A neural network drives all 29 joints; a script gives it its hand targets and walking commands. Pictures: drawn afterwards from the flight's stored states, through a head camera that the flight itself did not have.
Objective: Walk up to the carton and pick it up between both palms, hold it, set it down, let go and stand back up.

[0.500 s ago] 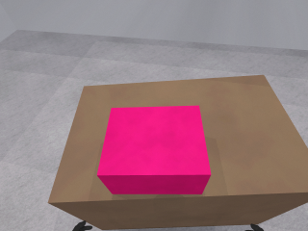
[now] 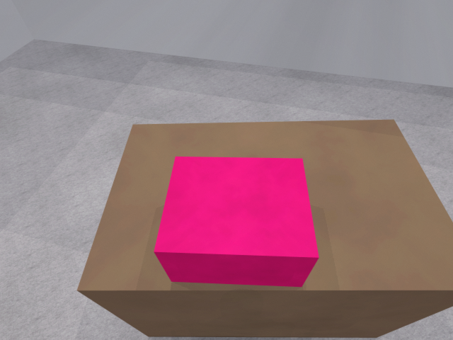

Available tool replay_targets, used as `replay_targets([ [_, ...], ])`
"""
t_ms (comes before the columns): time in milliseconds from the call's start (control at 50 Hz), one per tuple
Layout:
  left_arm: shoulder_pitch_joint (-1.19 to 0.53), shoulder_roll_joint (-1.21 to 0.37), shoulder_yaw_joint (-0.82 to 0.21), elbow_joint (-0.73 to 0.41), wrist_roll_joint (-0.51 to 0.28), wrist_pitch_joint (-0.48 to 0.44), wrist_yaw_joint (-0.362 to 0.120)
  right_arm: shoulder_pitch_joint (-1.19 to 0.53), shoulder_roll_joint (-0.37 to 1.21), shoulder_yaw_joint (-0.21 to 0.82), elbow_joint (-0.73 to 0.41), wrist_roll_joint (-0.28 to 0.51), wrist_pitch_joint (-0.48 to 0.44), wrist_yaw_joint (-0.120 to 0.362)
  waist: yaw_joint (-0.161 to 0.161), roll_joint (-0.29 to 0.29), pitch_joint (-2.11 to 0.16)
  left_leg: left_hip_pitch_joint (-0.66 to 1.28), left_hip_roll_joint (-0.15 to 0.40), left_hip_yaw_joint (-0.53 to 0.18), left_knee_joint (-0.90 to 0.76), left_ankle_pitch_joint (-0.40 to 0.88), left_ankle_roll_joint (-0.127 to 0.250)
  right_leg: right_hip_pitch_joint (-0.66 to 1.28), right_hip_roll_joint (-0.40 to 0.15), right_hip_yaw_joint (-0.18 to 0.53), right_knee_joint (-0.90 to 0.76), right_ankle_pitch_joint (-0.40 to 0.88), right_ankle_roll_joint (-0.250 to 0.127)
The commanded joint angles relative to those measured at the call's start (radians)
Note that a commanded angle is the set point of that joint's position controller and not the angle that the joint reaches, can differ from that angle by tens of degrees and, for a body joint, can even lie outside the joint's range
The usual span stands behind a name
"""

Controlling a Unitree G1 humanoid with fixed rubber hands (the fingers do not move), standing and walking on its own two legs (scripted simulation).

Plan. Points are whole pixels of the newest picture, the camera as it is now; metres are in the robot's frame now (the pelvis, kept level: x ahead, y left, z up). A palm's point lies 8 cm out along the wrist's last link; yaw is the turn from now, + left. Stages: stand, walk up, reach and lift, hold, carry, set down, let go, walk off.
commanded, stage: stand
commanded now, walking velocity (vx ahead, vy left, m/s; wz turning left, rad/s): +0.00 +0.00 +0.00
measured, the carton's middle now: (236, 220) +0.37 +0.01 -0.07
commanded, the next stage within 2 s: none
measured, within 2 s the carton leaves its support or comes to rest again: neither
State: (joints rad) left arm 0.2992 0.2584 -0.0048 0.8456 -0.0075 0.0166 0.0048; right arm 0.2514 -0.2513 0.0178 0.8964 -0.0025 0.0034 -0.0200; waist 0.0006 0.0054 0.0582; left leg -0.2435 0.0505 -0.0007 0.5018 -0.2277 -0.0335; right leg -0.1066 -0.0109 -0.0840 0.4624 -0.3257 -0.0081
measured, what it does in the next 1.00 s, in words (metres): stands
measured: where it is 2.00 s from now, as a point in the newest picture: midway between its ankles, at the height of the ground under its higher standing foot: outside the picture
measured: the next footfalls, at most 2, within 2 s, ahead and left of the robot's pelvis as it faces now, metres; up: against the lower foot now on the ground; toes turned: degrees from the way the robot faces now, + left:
none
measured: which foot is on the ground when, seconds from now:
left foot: down 0.00-1.00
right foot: down 0.00-1.00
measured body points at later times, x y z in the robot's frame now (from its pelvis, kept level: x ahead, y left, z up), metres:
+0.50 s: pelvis -0.02 +0.02 +0.00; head -0.01 +0.02 +0.45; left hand -0.01 +0.27 -0.14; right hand +0.02 -0.24 -0.14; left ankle +0.03 +0.14 -0.74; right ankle -0.05 -0.11 -0.74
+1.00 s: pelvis -0.01 +0.01 +0.00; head +0.01 +0.01 +0.45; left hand -0.03 +0.26 -0.14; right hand +0.02 -0.24 -0.15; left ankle +0.03 +0.14 -0.74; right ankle -0.05 -0.11 -0.74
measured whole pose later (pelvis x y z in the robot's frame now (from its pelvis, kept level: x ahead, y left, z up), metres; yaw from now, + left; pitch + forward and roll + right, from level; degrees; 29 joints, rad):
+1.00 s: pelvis -0.01 +0.01 +0.00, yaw +2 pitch -1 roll +0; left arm 0.38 0.22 0.00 0.95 0.00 0.00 0.02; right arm 0.31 -0.22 -0.01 0.99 0.00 0.00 -0.02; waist 0.00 0.02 0.05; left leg -0.28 0.01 -0.03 0.48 -0.19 -0.02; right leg -0.14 -0.05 -0.12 0.47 -0.32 0.01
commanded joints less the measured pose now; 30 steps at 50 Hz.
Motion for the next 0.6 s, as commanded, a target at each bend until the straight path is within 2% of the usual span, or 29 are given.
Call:
replay_targets([
  [0,0.038,0.147,0.038,-0.053,0.0,-0.022,0.008,0.034,-0.151,-0.038,-0.051,0.001,-0.022,-0.008,-0.003,0.008,-0.027,0.054,0.068,-0.06,-0.062,0.252,0.057,-0.068,-0.101,0.097,-0.109,0.188,-0.024],
  [280,0.072,0.13,0.03,0.02,0.001,-0.024,0.013,0.068,-0.138,-0.04,-0.008,0.001,-0.024,-0.011,-0.001,0.01,0.004,0.007,0.057,-0.088,-0.111,0.142,0.054,-0.074,-0.103,0.087,-0.128,0.084,-0.016],
  [580,0.107,0.11,0.027,0.077,0.003,-0.025,0.019,0.095,-0.119,-0.046,0.025,0.001,-0.024,-0.015,-0.002,0.015,0.017,-0.031,0.051,-0.115,-0.14,0.064,0.054,-0.076,-0.107,0.078,-0.12,0.05,-0.011],
])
